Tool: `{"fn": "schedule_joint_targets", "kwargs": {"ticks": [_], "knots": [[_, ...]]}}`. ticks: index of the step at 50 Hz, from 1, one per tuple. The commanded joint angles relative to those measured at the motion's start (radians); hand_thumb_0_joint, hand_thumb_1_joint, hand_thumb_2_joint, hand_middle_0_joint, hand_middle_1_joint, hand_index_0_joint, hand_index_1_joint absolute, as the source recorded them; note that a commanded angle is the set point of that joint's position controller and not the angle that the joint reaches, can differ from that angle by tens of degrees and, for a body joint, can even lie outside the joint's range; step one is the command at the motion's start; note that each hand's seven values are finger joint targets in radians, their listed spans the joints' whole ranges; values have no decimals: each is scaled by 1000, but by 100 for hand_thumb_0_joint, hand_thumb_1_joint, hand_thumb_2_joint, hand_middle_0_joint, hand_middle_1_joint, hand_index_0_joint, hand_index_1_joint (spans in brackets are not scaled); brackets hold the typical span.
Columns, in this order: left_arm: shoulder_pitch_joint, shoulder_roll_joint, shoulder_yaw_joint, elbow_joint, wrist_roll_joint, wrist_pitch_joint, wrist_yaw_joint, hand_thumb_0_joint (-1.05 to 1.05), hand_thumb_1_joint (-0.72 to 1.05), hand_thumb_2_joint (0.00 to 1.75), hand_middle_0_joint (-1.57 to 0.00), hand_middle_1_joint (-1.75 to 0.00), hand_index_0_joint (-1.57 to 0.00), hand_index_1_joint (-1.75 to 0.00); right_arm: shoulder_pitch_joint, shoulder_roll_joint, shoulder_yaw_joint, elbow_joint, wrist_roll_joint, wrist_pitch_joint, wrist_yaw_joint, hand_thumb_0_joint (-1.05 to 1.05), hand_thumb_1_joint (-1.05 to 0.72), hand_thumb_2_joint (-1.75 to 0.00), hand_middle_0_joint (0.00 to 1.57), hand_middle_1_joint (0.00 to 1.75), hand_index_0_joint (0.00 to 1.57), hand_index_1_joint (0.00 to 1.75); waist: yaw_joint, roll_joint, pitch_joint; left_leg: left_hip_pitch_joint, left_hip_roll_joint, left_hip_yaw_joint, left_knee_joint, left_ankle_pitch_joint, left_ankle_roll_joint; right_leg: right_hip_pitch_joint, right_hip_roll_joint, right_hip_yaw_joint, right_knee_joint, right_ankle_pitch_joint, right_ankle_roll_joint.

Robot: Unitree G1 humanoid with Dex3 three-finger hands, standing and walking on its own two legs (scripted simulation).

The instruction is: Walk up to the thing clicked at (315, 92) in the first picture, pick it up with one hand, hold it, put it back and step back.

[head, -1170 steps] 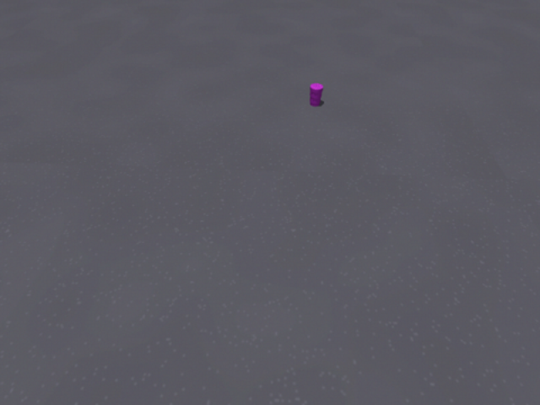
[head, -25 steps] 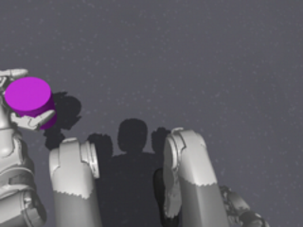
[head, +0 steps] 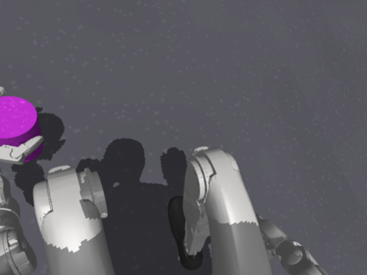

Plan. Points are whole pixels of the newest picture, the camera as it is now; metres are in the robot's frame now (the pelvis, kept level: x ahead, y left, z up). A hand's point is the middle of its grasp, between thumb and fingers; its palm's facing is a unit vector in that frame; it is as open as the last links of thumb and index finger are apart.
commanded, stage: lower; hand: left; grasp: from the side
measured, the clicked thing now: (17, 134) +0.41 +0.28 -0.16
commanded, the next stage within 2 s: loosen in 0.98 s
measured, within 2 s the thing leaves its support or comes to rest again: neither
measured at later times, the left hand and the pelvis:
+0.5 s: hand (13, 128) +0.42 +0.29 -0.17, palm faces +0.37 -0.93 -0.02, open 11.8 cm; pelvis -0.01 +0.01 -0.01, yaw -3 degrees
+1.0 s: hand (15, 130) +0.42 +0.29 -0.19, palm faces +0.38 -0.92 -0.01, open 11.8 cm; pelvis -0.01 +0.02 -0.01, yaw -5 degrees
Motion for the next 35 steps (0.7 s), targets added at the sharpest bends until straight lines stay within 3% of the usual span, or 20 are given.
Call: {"fn": "schedule_joint_targets", "kwargs": {"ticks": [1, 3, 5, 9, 13, 17, 18, 19, 21, 22, 25, 33, 35], "knots": [[-316, 278, 33, -229, -19, -150, 17, 0, 6, 119, -121, -137, -123, -136, 50, -311, -64, -53, -26, -7, -16, 0, -94, -91, 20, 30, 20, 30, -30, 445, -659, 457, 25, 121, -270, 112, 29, 317, 29, -110, -206, 184, -75], [-292, 296, 55, -203, -16, -160, 29, 0, 5, 119, -120, -136, -122, -136, 48, -321, -52, -64, -36, -4, -15, 0, -94, -91, 20, 30, 20, 30, -34, 459, -672, 484, 27, 110, -271, 150, 23, 340, 30, -120, -197, 216, -75], [-288, 272, 28, -164, -10, -164, 35, 0, 6, 120, -119, -136, -121, -135, 32, -327, -44, -64, -43, -3, -13, 0, -94, -91, 20, 30, 20, 30, -49, 471, -623, 479, 29, 103, -272, 143, 20, 310, 28, -128, -191, 211, -76], [-272, 314, 37, -143, -5, -180, 50, 0, 6, 119, -119, -136, -122, -135, 23, -342, -22, -72, -57, -2, -10, 0, -93, -91, 20, 30, 20, 30, -65, 457, -604, 455, 29, 96, -248, 135, 24, 345, 32, -138, -196, 223, -68], [-270, 306, 22, -118, -2, -192, 69, 0, 6, 119, -118, -135, -120, -134, 0, -358, -6, -86, -68, -3, -6, 0, -93, -91, 20, 30, 20, 30, -79, 467, -565, 471, 33, 76, -258, 137, 17, 326, 34, -159, -184, 221, -69], [-281, 324, 22, -95, -6, -211, 87, 0, 9, 122, -119, -137, -121, -136, -24, -366, 14, -98, -76, -6, -3, 0, -92, -91, 20, 30, 20, 30, -94, 440, -541, 445, 34, 70, -241, 114, 24, 339, 39, -168, -191, 216, -62], [-268, 342, 40, -92, -7, -217, 90, 0, 9, 122, -120, -138, -122, -137, -11, -370, 17, -92, -78, -5, -3, 0, -92, -91, 20, 30, 20, 30, -100, 450, -548, 455, 35, 64, -243, 117, 23, 350, 41, -171, -190, 220, -61], [-281, 345, 26, -83, -1, -223, 93, 0, 10, 122, -119, -136, -122, -135, -22, -370, 24, -93, -81, -6, -2, 0, -92, -91, 20, 30, 20, 30, -103, 455, -531, 449, 36, 62, -244, 112, 22, 343, 40, -174, -185, 216, -61], [-269, 361, 39, -81, -6, -232, 98, 0, 9, 121, -118, -136, -121, -135, -36, -372, 29, -95, -85, -7, -4, 0, -92, -91, 20, 30, 20, 30, -92, 441, -530, 451, 39, 63, -230, 112, 24, 347, 45, -172, -191, 218, -59], [-279, 367, 35, -77, -4, -237, 99, 0, 11, 122, -118, -136, -121, -136, -31, -375, 37, -98, -88, -6, -4, 0, -92, -91, 20, 30, 20, 30, -106, 456, -530, 454, 39, 59, -232, 121, 22, 361, 46, -174, -189, 228, -59], [-273, 392, 54, -71, -2, -247, 115, 0, 10, 122, -119, -137, -122, -136, -38, -377, 47, -101, -95, -9, -4, 0, -92, -91, 20, 30, 20, 30, -101, 453, -538, 457, 41, 56, -224, 122, 24, 375, 50, -177, -192, 233, -57], [-249, 404, 44, -46, 8, -265, 122, 0, 12, 123, -120, -137, -122, -136, -56, -393, 61, -103, -106, -6, -4, 0, -92, -91, 20, 30, 20, 30, -118, 471, -496, 463, 47, 38, -230, 127, 17, 362, 55, -198, -177, 239, -58], [-246, 412, 44, -57, 9, -265, 125, 0, 11, 122, -118, -134, -120, -134, -58, -393, 65, -106, -107, -7, -4, 0, -92, -91, 20, 30, 20, 30, -110, 485, -499, 477, 49, 34, -232, 143, 15, 364, 58, -200, -173, 251, -60]]}}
